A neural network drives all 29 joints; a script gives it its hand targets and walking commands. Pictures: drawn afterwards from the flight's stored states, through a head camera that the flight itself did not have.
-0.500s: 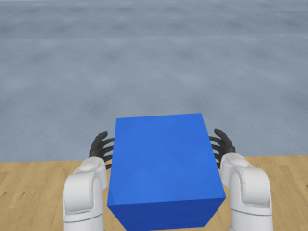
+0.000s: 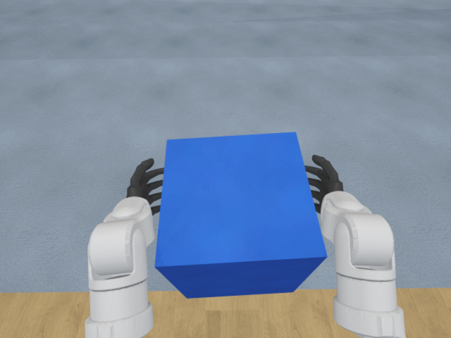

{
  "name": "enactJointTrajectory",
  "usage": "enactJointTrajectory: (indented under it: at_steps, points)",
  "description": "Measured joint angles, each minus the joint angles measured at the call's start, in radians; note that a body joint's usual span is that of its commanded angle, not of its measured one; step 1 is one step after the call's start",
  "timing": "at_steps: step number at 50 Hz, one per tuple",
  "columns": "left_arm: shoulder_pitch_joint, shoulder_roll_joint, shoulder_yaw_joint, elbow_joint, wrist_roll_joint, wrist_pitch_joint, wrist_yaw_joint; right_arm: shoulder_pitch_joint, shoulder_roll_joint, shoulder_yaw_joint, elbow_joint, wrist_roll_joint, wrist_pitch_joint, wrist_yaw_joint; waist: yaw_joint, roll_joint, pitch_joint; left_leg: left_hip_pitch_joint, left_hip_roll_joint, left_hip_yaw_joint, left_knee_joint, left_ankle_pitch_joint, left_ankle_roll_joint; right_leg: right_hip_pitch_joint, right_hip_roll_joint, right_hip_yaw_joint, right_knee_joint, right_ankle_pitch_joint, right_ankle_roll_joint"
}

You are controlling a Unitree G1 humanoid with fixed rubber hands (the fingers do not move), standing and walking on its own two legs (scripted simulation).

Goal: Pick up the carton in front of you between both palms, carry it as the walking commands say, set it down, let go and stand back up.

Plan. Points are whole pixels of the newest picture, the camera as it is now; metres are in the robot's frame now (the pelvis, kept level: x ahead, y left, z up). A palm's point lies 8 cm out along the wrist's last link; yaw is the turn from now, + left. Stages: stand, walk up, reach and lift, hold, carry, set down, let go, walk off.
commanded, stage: carry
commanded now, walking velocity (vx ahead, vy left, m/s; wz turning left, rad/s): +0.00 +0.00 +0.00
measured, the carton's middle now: (236, 223) +0.31 +0.00 +0.05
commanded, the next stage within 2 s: none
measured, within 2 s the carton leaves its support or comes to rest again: neither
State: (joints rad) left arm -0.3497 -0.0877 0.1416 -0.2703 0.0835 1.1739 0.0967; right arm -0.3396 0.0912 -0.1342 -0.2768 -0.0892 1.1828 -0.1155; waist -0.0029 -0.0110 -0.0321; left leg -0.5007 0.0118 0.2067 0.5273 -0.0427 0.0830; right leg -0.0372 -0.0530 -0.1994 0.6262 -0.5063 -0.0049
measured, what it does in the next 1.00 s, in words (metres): walks ahead: right foot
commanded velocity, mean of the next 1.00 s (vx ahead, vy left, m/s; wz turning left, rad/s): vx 0.00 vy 0.00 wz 0.00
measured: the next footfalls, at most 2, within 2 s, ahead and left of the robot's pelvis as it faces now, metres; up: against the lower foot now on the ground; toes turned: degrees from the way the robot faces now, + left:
right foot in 0.24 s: +0.12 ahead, -0.11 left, +0.00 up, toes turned -5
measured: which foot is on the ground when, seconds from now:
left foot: down 0.00-1.00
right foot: down 0.00-0.00, up 0.02-0.22, down 0.24-1.00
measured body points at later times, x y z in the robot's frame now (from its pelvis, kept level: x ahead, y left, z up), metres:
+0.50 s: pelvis +0.12 -0.01 +0.01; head +0.18 +0.00 +0.46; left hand +0.50 +0.15 +0.11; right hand +0.50 -0.15 +0.11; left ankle +0.14 +0.07 -0.71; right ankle +0.08 -0.11 -0.71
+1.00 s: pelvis +0.12 -0.02 +0.02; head +0.12 -0.02 +0.47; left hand +0.48 +0.13 +0.13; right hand +0.48 -0.17 +0.13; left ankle +0.14 +0.07 -0.71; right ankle +0.08 -0.11 -0.71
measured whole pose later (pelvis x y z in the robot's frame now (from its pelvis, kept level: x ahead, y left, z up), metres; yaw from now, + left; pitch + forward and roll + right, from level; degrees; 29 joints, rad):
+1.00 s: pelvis +0.12 -0.02 +0.02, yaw +0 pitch +2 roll +0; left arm -0.63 -0.02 0.21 0.11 0.07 1.20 0.12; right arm -0.62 0.01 -0.19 0.11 -0.06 1.21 -0.13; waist 0.00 0.00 -0.04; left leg -0.35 0.03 0.17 0.58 -0.27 0.05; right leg -0.26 0.00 -0.09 0.58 -0.37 -0.04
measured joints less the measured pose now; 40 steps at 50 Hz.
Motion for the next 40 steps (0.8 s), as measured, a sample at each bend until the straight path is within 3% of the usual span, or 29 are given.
enactJointTrajectory:
  at_steps: [3, 5, 10, 13, 14, 20, 40]
  points:
    - [-0.144, 0.066, 0.019, 0.126, -0.023, 0.022, 0.009, -0.146, -0.031, -0.009, 0.138, 0.013, 0.008, -0.022, -0.028, -0.030, 0.048, -0.012, -0.012, 0.004, 0.075, -0.095, 0.041, -0.185, 0.026, 0.128, 0.373, -0.046, -0.002]
    - [-0.212, 0.077, 0.032, 0.191, -0.029, 0.039, 0.017, -0.204, -0.053, -0.023, 0.202, 0.030, 0.020, -0.026, -0.027, -0.030, 0.074, 0.010, -0.013, 0.004, 0.049, -0.096, 0.039, -0.275, 0.042, 0.165, 0.433, -0.049, -0.016]
    - [-0.329, 0.088, 0.061, 0.294, -0.022, 0.041, 0.025, -0.306, -0.076, -0.063, 0.301, 0.045, 0.013, -0.027, -0.021, -0.016, 0.111, 0.055, -0.013, -0.001, -0.012, -0.104, 0.035, -0.354, 0.038, 0.176, 0.146, -0.013, -0.017]
    - [-0.369, 0.089, 0.075, 0.334, -0.021, 0.026, 0.025, -0.338, -0.078, -0.081, 0.327, 0.040, 0.002, -0.027, -0.016, -0.010, 0.117, 0.063, -0.014, -0.008, 0.014, -0.138, 0.026, -0.334, 0.030, 0.155, -0.023, 0.188, -0.014]
    - [-0.372, 0.085, 0.079, 0.343, -0.019, 0.019, 0.025, -0.341, -0.079, -0.085, 0.331, 0.040, 0.000, -0.026, -0.013, -0.001, 0.116, 0.066, -0.011, -0.013, 0.027, -0.154, 0.022, -0.322, 0.031, 0.149, -0.034, 0.233, -0.006]
    - [-0.358, 0.062, 0.098, 0.327, -0.011, 0.014, 0.025, -0.341, -0.072, -0.097, 0.319, 0.032, 0.009, -0.026, 0.003, 0.014, 0.085, 0.076, -0.003, -0.025, 0.063, -0.210, 0.003, -0.302, 0.035, 0.135, -0.008, 0.151, -0.005]
    - [-0.291, 0.058, 0.082, 0.323, -0.012, 0.013, 0.023, -0.296, -0.067, -0.074, 0.334, 0.027, 0.011, -0.021, 0.004, 0.004, 0.026, 0.111, 0.016, -0.036, 0.080, -0.251, -0.032, -0.255, 0.047, 0.112, -0.015, 0.111, -0.028]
